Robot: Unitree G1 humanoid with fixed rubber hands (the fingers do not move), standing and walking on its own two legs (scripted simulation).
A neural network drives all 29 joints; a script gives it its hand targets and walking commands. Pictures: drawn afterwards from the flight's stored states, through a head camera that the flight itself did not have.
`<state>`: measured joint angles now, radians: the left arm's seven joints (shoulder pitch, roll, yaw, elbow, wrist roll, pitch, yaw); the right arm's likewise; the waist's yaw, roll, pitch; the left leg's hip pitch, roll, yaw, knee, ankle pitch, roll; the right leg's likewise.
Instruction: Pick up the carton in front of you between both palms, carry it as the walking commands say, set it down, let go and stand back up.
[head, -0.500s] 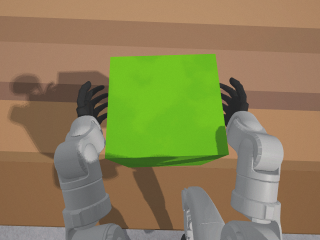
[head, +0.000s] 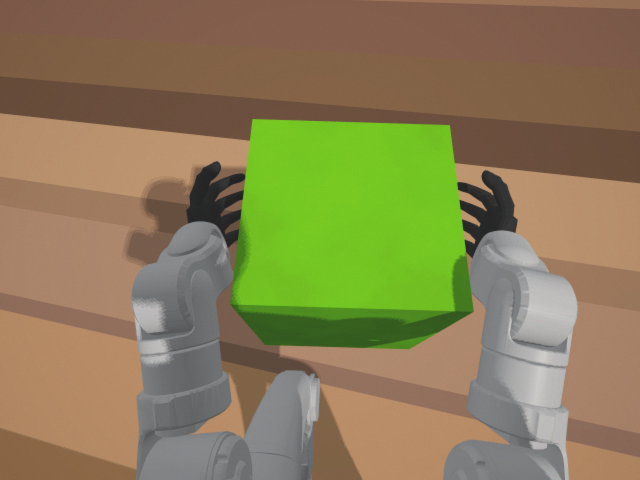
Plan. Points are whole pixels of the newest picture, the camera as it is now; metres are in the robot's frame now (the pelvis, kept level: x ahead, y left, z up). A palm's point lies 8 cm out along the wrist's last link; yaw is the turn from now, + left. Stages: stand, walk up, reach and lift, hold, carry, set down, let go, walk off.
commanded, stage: carry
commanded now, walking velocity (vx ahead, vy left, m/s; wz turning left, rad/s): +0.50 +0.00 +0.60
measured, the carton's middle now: (343, 252) +0.37 +0.03 +0.08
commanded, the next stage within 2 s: none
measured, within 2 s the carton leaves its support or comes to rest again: neither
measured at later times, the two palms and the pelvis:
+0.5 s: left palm out of the picture +0.68 +0.17 +0.32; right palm out of the picture +0.71 -0.14 +0.35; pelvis +0.32 -0.02 +0.16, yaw +11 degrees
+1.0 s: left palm out of the picture +0.91 +0.21 +0.52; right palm out of the picture +0.99 -0.09 +0.51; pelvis +0.60 -0.04 +0.31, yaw +13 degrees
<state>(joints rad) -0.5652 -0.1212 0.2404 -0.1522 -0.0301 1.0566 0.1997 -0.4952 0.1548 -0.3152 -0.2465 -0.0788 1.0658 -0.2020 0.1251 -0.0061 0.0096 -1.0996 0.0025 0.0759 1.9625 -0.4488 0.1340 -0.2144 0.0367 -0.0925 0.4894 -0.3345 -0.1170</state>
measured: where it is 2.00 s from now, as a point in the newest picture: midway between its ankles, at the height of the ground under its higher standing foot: (408, 81)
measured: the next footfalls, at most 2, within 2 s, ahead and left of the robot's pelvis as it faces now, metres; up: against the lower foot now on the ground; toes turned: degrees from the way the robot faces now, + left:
left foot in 0.16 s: +0.32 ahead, +0.07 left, +0.16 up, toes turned +5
right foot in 0.60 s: +0.60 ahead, -0.16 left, +0.31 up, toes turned +15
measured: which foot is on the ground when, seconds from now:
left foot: up 0.00-0.14, down 0.16-0.62, up 0.64-0.90, down 0.92-1.00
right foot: down 0.00-0.18, up 0.20-0.58, down 0.60-0.96, up 0.98-1.00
